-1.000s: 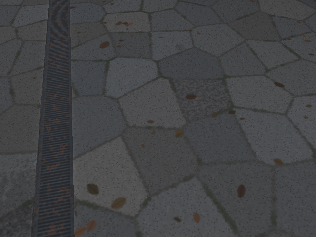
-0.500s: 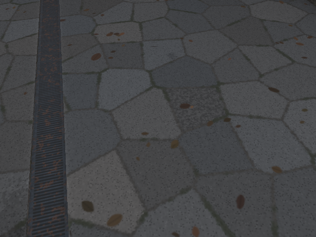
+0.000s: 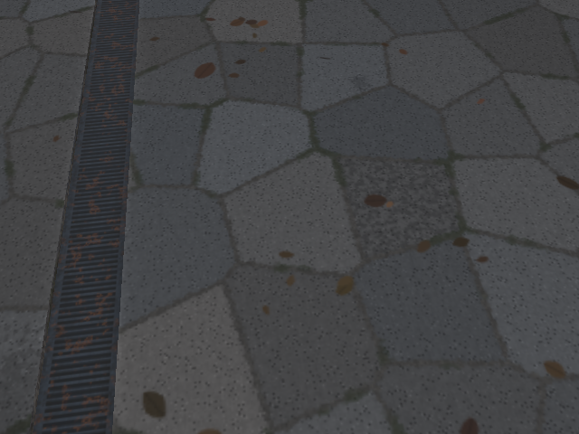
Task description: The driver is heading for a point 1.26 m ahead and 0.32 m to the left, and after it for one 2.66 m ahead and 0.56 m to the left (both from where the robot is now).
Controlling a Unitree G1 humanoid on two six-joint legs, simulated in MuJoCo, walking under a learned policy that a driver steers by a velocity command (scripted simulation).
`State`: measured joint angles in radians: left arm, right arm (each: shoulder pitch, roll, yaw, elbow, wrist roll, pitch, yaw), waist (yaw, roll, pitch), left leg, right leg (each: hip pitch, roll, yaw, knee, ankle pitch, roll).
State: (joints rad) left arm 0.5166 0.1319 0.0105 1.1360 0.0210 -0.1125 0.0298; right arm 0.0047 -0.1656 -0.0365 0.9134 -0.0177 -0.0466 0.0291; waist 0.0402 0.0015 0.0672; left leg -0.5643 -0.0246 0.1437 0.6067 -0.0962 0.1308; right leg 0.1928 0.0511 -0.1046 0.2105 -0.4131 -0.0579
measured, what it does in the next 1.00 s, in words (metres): walks ahead, turning left: left foot, then right foot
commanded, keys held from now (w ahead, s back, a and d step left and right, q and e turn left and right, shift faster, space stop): w+q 0.70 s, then w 0.30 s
